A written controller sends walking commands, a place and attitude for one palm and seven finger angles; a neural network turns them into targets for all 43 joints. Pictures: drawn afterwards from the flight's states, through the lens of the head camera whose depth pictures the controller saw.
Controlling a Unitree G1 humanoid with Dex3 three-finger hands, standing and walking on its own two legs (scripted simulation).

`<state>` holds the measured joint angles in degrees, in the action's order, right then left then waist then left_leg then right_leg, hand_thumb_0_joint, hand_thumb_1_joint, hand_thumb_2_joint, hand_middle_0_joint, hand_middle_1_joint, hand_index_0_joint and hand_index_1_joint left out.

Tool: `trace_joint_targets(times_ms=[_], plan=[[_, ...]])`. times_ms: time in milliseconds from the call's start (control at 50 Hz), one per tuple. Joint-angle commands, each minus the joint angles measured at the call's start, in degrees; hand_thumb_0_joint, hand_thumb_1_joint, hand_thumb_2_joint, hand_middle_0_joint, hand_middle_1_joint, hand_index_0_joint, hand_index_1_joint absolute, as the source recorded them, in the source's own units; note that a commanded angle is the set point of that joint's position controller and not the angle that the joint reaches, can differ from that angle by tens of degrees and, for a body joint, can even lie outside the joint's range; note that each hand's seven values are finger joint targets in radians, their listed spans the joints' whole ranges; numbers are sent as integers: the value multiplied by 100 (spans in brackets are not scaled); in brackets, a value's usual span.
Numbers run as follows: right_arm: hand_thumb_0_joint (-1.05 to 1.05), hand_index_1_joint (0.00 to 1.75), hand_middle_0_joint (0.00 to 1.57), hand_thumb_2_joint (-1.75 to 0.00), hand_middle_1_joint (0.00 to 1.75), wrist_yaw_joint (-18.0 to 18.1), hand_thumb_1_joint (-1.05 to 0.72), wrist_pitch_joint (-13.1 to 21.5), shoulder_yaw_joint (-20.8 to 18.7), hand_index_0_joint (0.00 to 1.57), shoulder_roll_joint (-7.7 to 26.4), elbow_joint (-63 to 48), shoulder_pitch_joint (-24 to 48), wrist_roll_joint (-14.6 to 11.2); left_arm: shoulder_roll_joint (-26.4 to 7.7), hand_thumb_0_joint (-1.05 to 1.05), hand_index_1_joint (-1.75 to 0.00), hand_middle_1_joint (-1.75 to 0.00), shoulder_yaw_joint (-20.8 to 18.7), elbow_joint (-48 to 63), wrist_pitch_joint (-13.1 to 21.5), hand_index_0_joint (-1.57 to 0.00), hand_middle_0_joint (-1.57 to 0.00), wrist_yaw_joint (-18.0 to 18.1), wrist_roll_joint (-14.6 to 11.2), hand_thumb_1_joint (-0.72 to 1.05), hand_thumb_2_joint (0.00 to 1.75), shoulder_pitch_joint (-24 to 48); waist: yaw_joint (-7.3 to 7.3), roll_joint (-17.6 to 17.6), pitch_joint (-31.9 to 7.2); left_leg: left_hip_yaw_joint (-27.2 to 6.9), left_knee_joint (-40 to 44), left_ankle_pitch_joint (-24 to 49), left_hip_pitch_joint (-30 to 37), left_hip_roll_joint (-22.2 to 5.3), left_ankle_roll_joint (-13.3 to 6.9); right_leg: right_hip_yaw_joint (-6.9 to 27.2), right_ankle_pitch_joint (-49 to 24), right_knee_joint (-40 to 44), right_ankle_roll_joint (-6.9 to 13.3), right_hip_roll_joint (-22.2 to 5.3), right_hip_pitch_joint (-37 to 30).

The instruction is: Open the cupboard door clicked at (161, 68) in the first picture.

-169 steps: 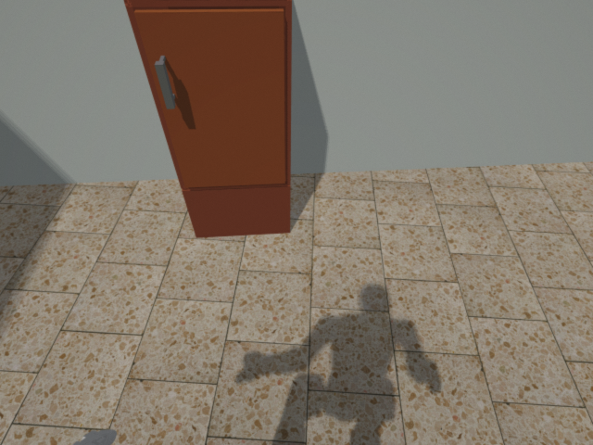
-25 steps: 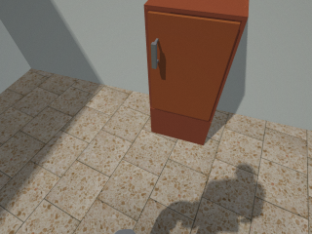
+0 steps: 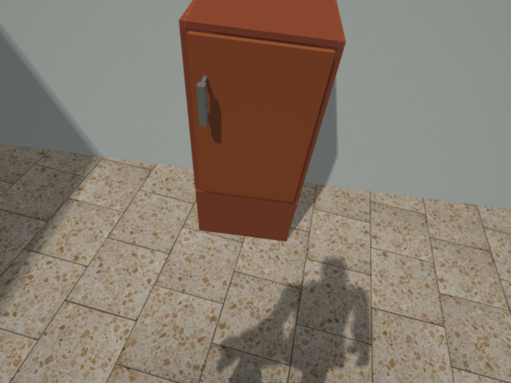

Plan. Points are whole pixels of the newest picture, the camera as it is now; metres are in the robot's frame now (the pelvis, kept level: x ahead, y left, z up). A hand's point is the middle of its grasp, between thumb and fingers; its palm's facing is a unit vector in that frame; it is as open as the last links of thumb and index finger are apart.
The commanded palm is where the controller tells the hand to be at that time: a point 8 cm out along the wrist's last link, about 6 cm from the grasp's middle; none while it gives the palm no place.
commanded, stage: take the last steps up to it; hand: left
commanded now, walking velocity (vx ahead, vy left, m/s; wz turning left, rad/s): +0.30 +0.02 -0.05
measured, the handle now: (203, 101) +0.81 +0.20 -0.03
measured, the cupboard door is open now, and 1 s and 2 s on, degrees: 0 0 0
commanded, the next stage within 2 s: come to a stop and stand still in 0.72 s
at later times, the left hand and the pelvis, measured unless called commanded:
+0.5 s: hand out of the picture +0.04 +0.15 -0.18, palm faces +0.05 -0.98 -0.19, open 7.3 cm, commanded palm none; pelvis +0.10 -0.02 -0.01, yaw +0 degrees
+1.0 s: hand (166, 303) +0.29 +0.19 -0.17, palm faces +0.02 -0.97 -0.25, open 7.3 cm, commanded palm none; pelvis +0.25 +0.01 -0.01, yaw -1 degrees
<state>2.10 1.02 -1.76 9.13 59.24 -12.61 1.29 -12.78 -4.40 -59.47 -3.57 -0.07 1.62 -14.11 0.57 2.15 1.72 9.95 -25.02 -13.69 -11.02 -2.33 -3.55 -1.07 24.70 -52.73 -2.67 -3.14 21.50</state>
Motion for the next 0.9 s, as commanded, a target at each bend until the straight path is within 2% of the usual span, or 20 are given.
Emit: trace_joint_targets(times_ms=[0, 80, 120, 140, 160, 180, 200, 240, 300, 480, 520, 540, 560, 580, 600, 640, 700, 820, 860, 880], plan=[[0, 30, 20, -90, 30, 1, -90, 68, -222, 20, 923, 61, -834, 62, -19, 0, -30, -30, 101, 382, 191, -20, -20, -55, 23, 90, 90, 340, -362, -1094, 115, -1617, 1355, -303, 390, -1575, -565, -264, 242, 764, 146, 14, 260], [0, 30, 20, -90, 30, -51, -90, 57, -221, 20, 1000, 231, -978, 69, 37, 0, -30, -30, 145, 286, 294, -20, -20, -78, -8, 90, 90, 216, -228, -1035, 138, -1545, 1250, -869, 187, -1471, -432, -490, 57, 1837, 288, 147, -413], [0, 30, 20, -90, 30, -78, -90, 58, -181, 20, 851, 278, -886, 16, -51, 0, -30, -30, 122, 64, 386, -20, -20, -51, -19, 90, 90, -295, 73, -646, 42, -1164, 634, -1065, -368, -1136, -134, -519, -753, 3116, 346, 124, -1572], [0, 30, 20, -90, 30, -109, -90, 86, -125, 20, 622, 264, -856, -26, -286, 0, -30, -30, 76, -82, 449, -20, -20, 3, -14, 90, 90, -620, 221, -131, 12, -762, -62, -1283, -1201, -825, 94, 135, -357, 3500, 547, -436, -2445], [0, 30, 20, -90, 30, -149, -90, 113, -43, 20, 310, 81, -693, -50, -787, 0, -30, -30, -19, -218, 483, -20, -20, 64, 9, 90, 90, -1058, 421, 1093, 146, -20, -1323, -1662, -2419, -188, 382, 1697, 346, 4141, 1045, -1600, -3036], [0, 30, 20, -90, 30, -187, -90, 72, -93, 20, 595, -172, -166, 25, -1067, 0, -30, -30, -67, -261, 480, -20, -20, 97, -56, 90, 90, -1419, 644, 1100, 323, -342, -2279, -2005, -2938, -233, 416, 2515, 956, 4553, 1466, -2188, -2663], [0, 30, 20, -90, 30, -215, -90, 34, -143, 20, 661, -204, 27, 42, -959, 0, -30, -30, -78, -272, 518, -20, -20, 136, -61, 90, 90, -1340, 602, 1231, 573, -624, -2858, -1674, -3098, -333, 390, 2556, 1109, 4676, 1494, -2134, -2319], [0, 30, 20, -90, 30, -260, -90, 30, -195, 20, 571, -51, -185, 43, -533, 0, -30, -30, 26, -164, 586, -20, -20, 146, -43, 90, 90, -902, 238, 592, 966, -807, -3274, -886, -3125, -516, 419, 1733, 415, 4586, 1318, -1818, -1871], [0, 30, 20, -90, 30, -315, -90, -4, -210, 20, 331, 119, -634, 32, -314, 0, -30, -30, 77, -88, 711, -20, -20, 131, -35, 90, 90, -709, -40, 411, 742, -626, -3194, -191, -2657, -513, 535, 599, -1035, 4463, 1053, -1397, -1682], [0, 30, 20, -90, 30, -439, -90, 84, -168, 20, 243, -321, 16, -42, -542, 0, -30, -30, 43, -372, 761, -20, -20, 152, 18, 90, 90, -974, -35, 727, 748, -342, -1512, 175, -1528, -330, 340, -19, -2418, 3902, 882, -1333, -1363], [0, 30, 20, -90, 30, -366, -90, 135, -215, 20, 426, -115, -730, 3, -541, 0, -30, -30, 17, -383, 710, -20, -20, 145, 13, 90, 90, -898, -436, 405, 429, -197, -892, 304, -129, -29, 244, -299, -2730, 2788, 739, -1102, -937], [0, 30, 20, -90, 30, -297, -90, 176, -272, 20, 745, 134, -1544, 50, -411, 0, -30, -30, 48, -388, 684, -20, -20, 122, -16, 90, 90, -988, -707, -180, -158, -305, -529, 427, 843, -56, 208, -539, -2789, 1476, 604, -766, -838], [0, 30, 20, -90, 30, -201, -90, 221, -390, 20, 1398, 234, -2053, 123, -81, 0, -30, -30, 67, -324, 637, -20, -20, 81, -100, 90, 90, -1411, -708, -1712, -834, -2166, -27, 620, 1875, -1443, -223, -892, -756, -258, 343, 3, 219], [0, 30, 20, -90, 30, -141, -90, 175, -399, 20, 1646, 246, -2255, 32, 55, 0, -30, -30, 115, -131, 661, -20, -20, 54, -117, 90, 90, -1266, -717, -2003, -1021, -3416, 786, 489, 1870, -2180, -730, -500, 1028, -1557, 380, 367, 809], [0, 30, 20, -90, 30, -122, -90, 151, -401, 20, 1624, 145, -1787, -1, 78, 0, -30, -30, 154, 10, 638, -20, -20, 70, -93, 90, 90, -991, -605, -1401, -776, -3450, 1011, -538, 1211, -2339, -896, -189, 1000, -2237, 448, 79, 1091], [0, 30, 20, -90, 30, -93, -90, 197, -262, 20, 999, -84, -851, -3, 86, 0, -30, -30, 134, -2, 615, -20, -20, 11, -47, 90, 90, -573, -422, -1147, 14, -2682, 1307, -1191, -46, -1947, -738, -29, 186, -2180, 415, -340, 1244], [0, 30, 20, -90, 30, -81, -90, 256, -135, 20, 717, -139, -262, 3, 319, 0, -30, -30, 183, -186, 474, -20, -20, -23, -22, 90, 90, -1050, 23, -1068, 24, -1562, 1305, -257, -978, -1443, -499, -250, -28, -868, 332, -372, 158], [0, 30, 20, -90, 30, -110, -90, 115, -184, 20, 724, -119, -101, 9, 446, 0, -30, -30, 235, -50, 451, -20, -20, 40, 14, 90, 90, -989, 139, -521, 248, -1359, 1135, -674, -1222, -1315, -566, -455, -717, 1185, 223, -94, -713], [0, 30, 20, -90, 30, -84, -90, 86, -103, 20, 532, -68, -51, -29, 336, 0, -30, -30, 238, -146, 486, -20, -20, 122, -2, 90, 90, -1179, 305, -165, 244, -986, 438, -213, -1213, -963, -211, -290, -1550, 2502, 138, -128, -1313], [0, 30, 20, -90, 30, -85, -90, 74, -39, 20, 307, -29, -146, -89, 15, 0, -30, -30, 254, -121, 548, -20, -20, 161, 13, 90, 90, -1040, 204, 438, 270, -715, -37, -279, -1132, -531, 132, 497, -1800, 3268, 242, -586, -1255]])
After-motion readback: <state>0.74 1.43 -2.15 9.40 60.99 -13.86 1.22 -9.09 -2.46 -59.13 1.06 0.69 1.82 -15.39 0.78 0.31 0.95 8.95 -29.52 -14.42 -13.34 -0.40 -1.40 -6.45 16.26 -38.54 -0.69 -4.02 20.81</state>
